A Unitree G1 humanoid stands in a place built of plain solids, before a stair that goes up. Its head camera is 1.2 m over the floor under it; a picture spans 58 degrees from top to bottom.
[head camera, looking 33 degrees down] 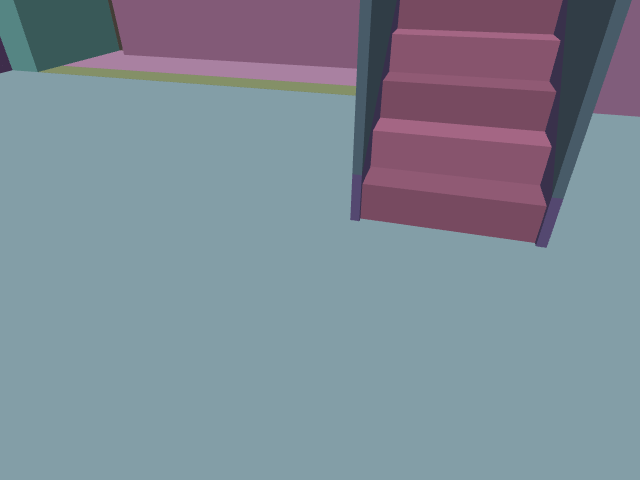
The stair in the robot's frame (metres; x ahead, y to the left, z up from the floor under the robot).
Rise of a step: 0.21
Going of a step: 0.24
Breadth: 0.90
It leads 16 degrees to the right of straight ahead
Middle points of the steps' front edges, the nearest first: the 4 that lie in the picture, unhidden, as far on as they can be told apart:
1.94 -0.65 0.21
2.17 -0.72 0.42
2.40 -0.78 0.63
2.62 -0.85 0.84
